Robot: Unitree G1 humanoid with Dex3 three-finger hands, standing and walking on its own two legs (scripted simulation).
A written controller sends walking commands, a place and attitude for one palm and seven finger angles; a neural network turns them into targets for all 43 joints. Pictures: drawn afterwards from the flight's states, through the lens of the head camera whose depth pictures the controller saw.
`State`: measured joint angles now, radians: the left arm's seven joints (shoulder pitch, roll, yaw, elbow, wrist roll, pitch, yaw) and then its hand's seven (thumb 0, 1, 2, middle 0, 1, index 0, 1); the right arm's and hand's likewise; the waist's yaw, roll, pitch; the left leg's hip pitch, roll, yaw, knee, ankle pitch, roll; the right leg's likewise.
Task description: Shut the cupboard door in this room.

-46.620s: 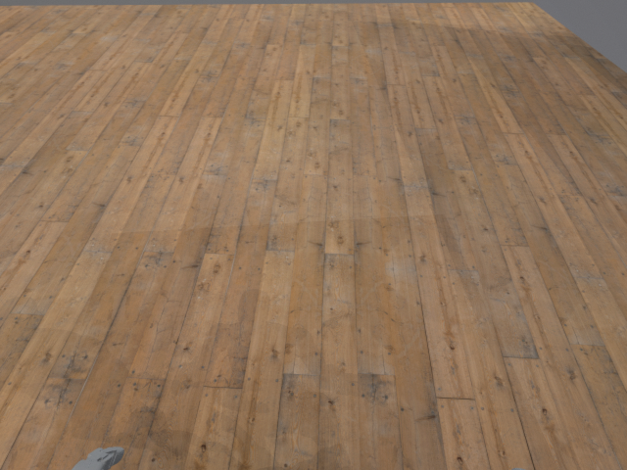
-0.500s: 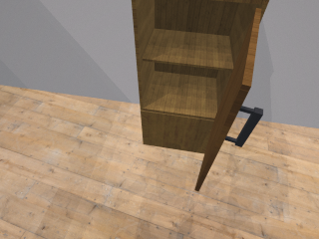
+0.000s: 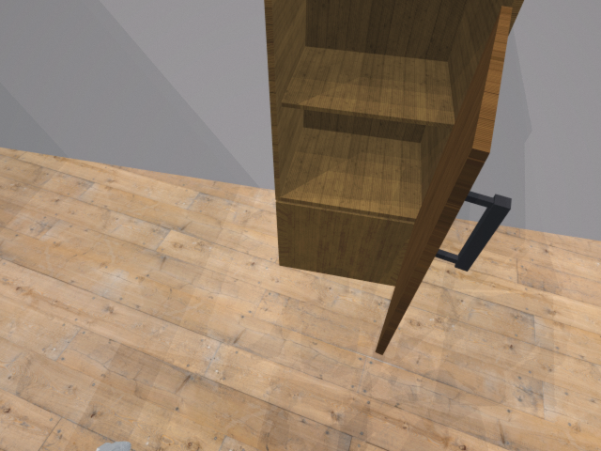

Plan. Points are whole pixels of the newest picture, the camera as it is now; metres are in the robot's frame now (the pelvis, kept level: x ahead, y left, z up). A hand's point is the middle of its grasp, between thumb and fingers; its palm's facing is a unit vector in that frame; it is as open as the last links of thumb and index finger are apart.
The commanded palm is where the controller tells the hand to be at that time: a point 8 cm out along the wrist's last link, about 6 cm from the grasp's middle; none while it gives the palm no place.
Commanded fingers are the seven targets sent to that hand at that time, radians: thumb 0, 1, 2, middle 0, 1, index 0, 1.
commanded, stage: stand and wait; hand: left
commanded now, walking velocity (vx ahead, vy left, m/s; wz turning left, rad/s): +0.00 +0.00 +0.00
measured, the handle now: (465, 231) +0.41 -0.21 +0.06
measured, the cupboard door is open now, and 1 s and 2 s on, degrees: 78 78 78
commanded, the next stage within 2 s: turn or walk to find it in 0.20 s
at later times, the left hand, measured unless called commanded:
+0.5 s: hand out of the picture -0.01 +0.21 -0.17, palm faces -0.03 -0.97 -0.25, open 7.4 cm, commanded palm none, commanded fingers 0.00 0.90 0.90 -0.20 -0.30 -0.20 -0.30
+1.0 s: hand out of the picture +0.11 +0.24 -0.15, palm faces -0.07 -0.94 -0.34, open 7.4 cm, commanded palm none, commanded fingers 0.00 0.90 0.90 -0.20 -0.30 -0.20 -0.30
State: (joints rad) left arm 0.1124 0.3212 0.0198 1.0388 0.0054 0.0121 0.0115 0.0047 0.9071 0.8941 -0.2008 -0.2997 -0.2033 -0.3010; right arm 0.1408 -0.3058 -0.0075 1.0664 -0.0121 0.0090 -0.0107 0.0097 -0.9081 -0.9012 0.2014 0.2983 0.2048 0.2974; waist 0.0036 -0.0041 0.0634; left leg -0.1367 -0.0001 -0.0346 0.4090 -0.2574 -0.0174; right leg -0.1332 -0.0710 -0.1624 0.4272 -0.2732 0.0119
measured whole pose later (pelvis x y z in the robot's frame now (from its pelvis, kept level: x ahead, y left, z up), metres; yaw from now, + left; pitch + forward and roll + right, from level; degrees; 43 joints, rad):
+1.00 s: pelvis -0.01 +0.00 +0.00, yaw -3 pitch -1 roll +0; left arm 0.09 0.36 0.02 1.05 0.01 -0.02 -0.01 0.00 0.91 0.89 -0.20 -0.30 -0.20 -0.30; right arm 0.17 -0.33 -0.01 1.11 -0.01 -0.01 0.00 0.01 -0.91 -0.90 0.20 0.30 0.20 0.30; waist -0.01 -0.01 0.05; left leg -0.11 0.03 0.01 0.35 -0.22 -0.03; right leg -0.13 -0.04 -0.12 0.37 -0.22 0.00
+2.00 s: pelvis +0.01 +0.00 +0.01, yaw -4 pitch -1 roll +0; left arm 0.11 0.35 0.00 1.07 0.01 -0.02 -0.01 0.00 0.91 0.89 -0.20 -0.30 -0.20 -0.30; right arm 0.14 -0.33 0.00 1.11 -0.01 -0.03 -0.01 0.01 -0.91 -0.90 0.20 0.30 0.21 0.30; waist 0.00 -0.01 0.05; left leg -0.03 0.02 0.04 0.28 -0.23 -0.02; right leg -0.06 -0.04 -0.09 0.30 -0.22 0.01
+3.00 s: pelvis +0.00 +0.00 +0.01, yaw -5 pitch -2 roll +0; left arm 0.13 0.35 0.00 1.09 0.01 -0.02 -0.01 0.01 0.91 0.89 -0.20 -0.30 -0.20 -0.30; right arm 0.14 -0.34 0.00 1.12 -0.01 -0.03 -0.01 0.01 -0.91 -0.90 0.20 0.30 0.21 0.30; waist 0.00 -0.01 0.05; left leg -0.03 0.03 0.05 0.27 -0.20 -0.02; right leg -0.07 -0.03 -0.08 0.29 -0.19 0.01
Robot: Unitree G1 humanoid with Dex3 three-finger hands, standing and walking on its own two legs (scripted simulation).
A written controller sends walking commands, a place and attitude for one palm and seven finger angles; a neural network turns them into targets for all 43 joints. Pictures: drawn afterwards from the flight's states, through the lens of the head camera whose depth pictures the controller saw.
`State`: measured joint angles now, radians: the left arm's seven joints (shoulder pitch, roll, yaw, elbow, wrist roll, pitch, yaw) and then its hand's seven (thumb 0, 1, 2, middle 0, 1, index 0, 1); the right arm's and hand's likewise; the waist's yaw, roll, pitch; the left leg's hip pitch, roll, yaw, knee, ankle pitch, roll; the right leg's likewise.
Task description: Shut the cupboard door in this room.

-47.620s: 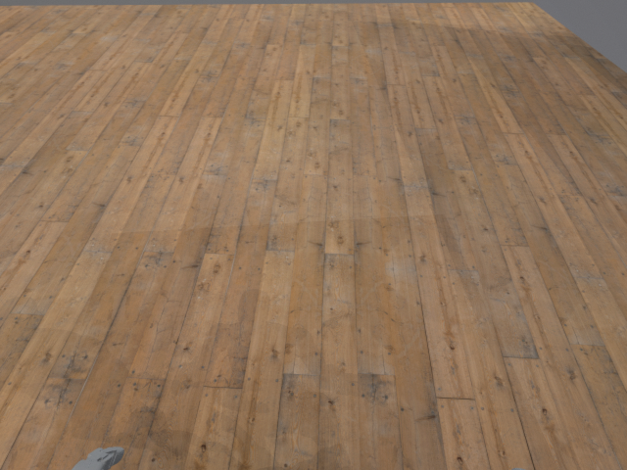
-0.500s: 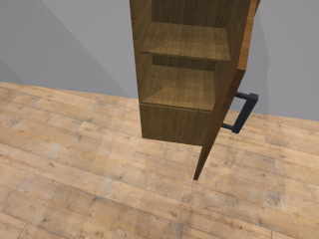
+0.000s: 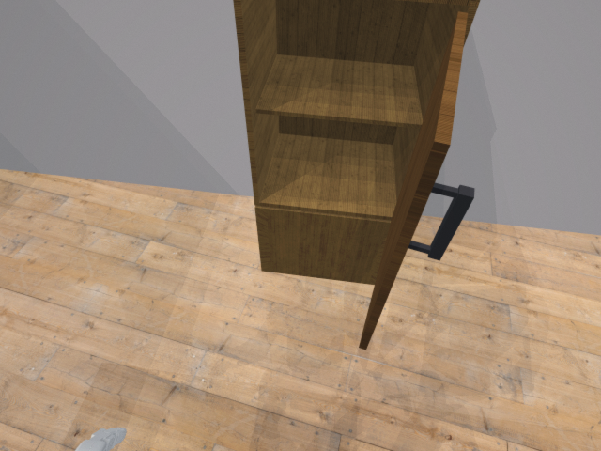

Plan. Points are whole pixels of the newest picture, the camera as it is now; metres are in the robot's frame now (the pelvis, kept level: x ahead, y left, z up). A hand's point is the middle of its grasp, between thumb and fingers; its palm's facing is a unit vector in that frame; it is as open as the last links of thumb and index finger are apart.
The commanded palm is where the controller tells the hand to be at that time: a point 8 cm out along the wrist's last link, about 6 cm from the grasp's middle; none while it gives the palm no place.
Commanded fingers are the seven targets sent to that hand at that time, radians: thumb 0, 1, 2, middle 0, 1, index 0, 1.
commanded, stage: stand and wait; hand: left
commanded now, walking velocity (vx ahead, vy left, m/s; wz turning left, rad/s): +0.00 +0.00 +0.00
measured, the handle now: (435, 222) +0.44 -0.18 +0.06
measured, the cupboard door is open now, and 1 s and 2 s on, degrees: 78 78 78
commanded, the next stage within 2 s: turn or walk to find it in 0.10 s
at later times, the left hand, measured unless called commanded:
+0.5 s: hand out of the picture +0.08 +0.25 -0.16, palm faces -0.03 -0.95 -0.31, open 7.4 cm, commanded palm none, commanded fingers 0.00 0.90 0.90 -0.20 -0.30 -0.20 -0.30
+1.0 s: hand out of the picture +0.12 +0.26 -0.15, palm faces -0.04 -0.94 -0.33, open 7.4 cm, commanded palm none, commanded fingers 0.00 0.90 0.90 -0.20 -0.30 -0.20 -0.30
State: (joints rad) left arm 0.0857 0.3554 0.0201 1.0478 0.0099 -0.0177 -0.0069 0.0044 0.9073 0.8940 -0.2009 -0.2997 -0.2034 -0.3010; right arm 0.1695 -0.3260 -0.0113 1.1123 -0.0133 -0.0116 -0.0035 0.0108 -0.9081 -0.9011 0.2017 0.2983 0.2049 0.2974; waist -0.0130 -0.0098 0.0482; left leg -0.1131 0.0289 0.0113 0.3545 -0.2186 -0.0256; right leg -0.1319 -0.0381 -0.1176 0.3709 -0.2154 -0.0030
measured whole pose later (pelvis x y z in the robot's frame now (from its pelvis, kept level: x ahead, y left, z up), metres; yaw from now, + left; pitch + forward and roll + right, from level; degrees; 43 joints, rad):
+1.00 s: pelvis +0.03 +0.01 +0.00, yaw -1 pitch -1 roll +0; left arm 0.11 0.35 0.00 1.07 0.01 -0.02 -0.01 0.00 0.91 0.89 -0.20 -0.30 -0.20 -0.30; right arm 0.14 -0.33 0.00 1.11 -0.01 -0.03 -0.01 0.01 -0.91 -0.90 0.20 0.30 0.21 0.30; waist 0.00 -0.01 0.05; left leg -0.03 0.02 0.04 0.28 -0.23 -0.02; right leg -0.06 -0.04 -0.09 0.30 -0.22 0.01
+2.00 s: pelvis +0.01 +0.01 +0.00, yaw -2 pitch -2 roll +0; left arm 0.13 0.35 0.00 1.09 0.01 -0.02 -0.01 0.01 0.91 0.89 -0.20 -0.30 -0.20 -0.30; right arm 0.14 -0.34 0.00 1.12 -0.01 -0.03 -0.01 0.01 -0.91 -0.90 0.20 0.30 0.21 0.30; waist 0.00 -0.01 0.05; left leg -0.03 0.03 0.05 0.27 -0.20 -0.02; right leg -0.07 -0.03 -0.08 0.29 -0.19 0.01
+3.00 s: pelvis +0.02 +0.01 +0.00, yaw -1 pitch -1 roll +0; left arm 0.14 0.35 0.00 1.09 0.01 -0.02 -0.01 0.01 0.91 0.89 -0.20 -0.30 -0.20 -0.30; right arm 0.13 -0.33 0.00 1.11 -0.01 -0.03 -0.01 0.01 -0.91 -0.90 0.20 0.30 0.21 0.30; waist 0.01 -0.01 0.05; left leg -0.03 0.02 0.04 0.27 -0.21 -0.02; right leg -0.06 -0.04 -0.09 0.29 -0.20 0.01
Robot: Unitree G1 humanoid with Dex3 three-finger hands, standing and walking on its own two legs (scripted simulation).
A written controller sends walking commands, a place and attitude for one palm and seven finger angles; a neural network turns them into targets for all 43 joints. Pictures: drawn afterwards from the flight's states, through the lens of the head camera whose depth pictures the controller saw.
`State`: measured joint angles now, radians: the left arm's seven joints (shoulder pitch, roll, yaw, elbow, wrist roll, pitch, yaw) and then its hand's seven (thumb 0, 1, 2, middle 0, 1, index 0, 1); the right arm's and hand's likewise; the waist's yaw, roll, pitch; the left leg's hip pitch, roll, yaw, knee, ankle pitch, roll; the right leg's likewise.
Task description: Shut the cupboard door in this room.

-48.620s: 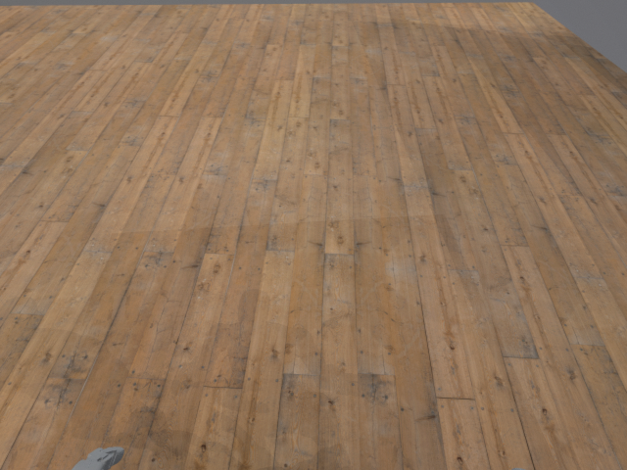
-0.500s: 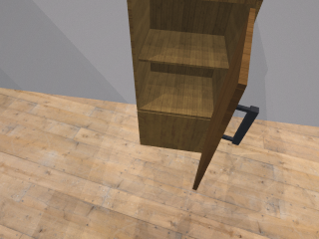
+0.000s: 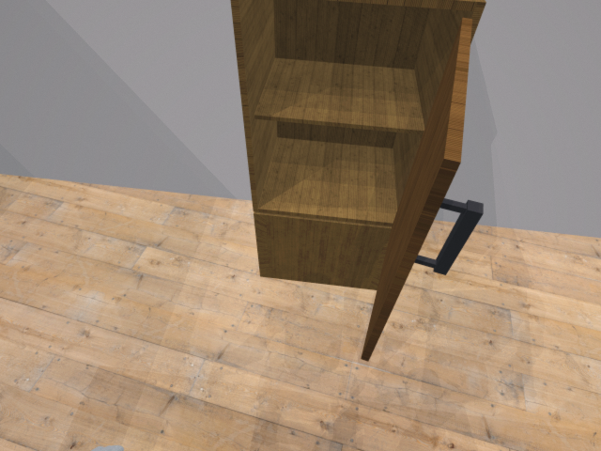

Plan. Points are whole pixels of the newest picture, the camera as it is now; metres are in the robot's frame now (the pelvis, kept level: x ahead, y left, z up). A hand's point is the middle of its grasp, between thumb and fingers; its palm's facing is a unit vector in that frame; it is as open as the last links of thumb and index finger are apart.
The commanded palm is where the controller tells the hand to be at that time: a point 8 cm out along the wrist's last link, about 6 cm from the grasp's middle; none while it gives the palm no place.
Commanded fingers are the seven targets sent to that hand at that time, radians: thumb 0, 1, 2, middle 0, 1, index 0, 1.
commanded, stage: stand and wait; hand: left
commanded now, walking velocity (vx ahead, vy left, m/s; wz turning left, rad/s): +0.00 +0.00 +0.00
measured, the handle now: (442, 237) +0.41 -0.18 +0.06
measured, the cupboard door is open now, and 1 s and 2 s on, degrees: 78 78 78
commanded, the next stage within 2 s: turn or walk to find it in 0.54 s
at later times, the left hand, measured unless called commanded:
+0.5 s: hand out of the picture +0.06 +0.25 -0.16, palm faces -0.01 -0.95 -0.33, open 7.4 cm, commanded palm none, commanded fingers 0.00 0.90 0.90 -0.20 -0.30 -0.20 -0.30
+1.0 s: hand out of the picture +0.07 +0.25 -0.16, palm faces -0.04 -0.94 -0.33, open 7.4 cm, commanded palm none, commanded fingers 0.00 0.90 0.90 -0.20 -0.30 -0.20 -0.30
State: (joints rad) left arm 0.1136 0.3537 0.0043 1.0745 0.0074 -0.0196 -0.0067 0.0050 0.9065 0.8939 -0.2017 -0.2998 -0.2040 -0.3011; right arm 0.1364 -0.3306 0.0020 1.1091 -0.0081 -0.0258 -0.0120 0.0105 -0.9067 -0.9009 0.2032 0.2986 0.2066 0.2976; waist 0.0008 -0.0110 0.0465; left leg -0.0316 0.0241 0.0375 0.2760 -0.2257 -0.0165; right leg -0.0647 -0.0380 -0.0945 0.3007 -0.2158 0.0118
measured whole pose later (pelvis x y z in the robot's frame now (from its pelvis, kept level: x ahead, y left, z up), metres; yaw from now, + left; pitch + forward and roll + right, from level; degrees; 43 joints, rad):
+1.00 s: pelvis -0.01 +0.00 +0.00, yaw -1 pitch -2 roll +0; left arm 0.13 0.35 0.00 1.09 0.01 -0.02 -0.01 0.01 0.91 0.89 -0.20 -0.30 -0.20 -0.30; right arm 0.14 -0.34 0.00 1.12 -0.01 -0.03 -0.01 0.01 -0.91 -0.90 0.20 0.30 0.21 0.30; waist 0.00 -0.01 0.05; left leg -0.03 0.03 0.05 0.27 -0.20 -0.02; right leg -0.07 -0.03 -0.08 0.29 -0.19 0.01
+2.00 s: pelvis -0.01 +0.00 +0.00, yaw +0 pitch -1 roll +0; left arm 0.14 0.35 0.00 1.09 0.01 -0.02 -0.01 0.01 0.91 0.89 -0.20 -0.30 -0.20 -0.30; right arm 0.13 -0.33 0.00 1.11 -0.01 -0.03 -0.01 0.01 -0.91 -0.90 0.20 0.30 0.21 0.30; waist 0.01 -0.01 0.05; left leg -0.03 0.02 0.04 0.27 -0.21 -0.02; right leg -0.06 -0.04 -0.09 0.29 -0.20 0.01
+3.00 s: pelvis -0.01 +0.00 +0.00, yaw +0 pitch -2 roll +0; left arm 0.14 0.35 0.00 1.09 0.01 -0.02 -0.01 0.01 0.91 0.89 -0.20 -0.30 -0.20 -0.30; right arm 0.13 -0.34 0.00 1.11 -0.01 -0.03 -0.01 0.01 -0.91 -0.90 0.20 0.30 0.21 0.30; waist 0.01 0.00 0.05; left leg -0.03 0.02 0.04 0.26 -0.20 -0.02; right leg -0.06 -0.04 -0.10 0.29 -0.19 0.01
